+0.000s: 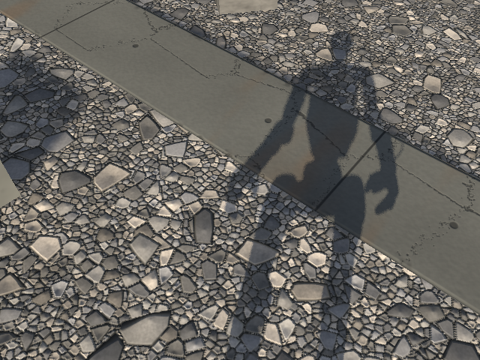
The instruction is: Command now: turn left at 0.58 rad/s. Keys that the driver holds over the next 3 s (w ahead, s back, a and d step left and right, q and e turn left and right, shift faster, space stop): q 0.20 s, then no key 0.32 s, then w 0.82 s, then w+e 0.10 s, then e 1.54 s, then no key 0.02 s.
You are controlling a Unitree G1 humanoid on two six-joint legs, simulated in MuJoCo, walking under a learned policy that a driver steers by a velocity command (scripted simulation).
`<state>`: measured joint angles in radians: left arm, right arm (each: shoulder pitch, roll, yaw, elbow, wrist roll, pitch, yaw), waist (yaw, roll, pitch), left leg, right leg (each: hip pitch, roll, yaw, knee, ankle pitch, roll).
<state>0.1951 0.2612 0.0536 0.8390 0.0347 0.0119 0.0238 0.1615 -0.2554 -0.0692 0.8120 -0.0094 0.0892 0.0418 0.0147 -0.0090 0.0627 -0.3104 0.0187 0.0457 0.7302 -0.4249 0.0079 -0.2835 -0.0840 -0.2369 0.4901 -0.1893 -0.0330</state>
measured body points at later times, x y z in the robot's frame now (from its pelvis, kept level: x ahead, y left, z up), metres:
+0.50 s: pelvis -0.01 +0.02 +0.01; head +0.02 +0.03 +0.46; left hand +0.04 +0.31 -0.12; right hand +0.15 -0.22 -0.12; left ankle -0.01 +0.10 -0.74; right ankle +0.01 -0.10 -0.71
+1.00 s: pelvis +0.08 +0.07 +0.01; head +0.09 +0.09 +0.45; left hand +0.04 +0.34 -0.14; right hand +0.24 -0.17 -0.11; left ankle +0.07 +0.15 -0.74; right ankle +0.02 -0.08 -0.69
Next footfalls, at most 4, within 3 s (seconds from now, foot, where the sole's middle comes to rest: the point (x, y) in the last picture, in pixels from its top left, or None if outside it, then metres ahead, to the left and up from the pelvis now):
0.04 left None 0.03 0.11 -0.77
0.54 right None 0.05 -0.09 -0.77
0.92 left None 0.11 0.16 -0.77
1.42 right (222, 356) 0.48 0.07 -0.77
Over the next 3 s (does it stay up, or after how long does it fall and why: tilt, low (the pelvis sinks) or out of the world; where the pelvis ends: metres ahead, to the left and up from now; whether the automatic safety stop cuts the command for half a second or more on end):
stays up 0.49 0.15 0.00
